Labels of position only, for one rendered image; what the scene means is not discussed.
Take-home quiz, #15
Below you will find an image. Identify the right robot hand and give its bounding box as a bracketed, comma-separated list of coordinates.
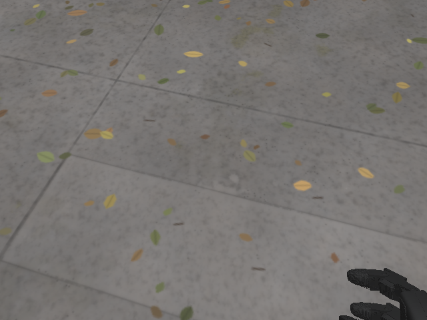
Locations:
[339, 268, 427, 320]

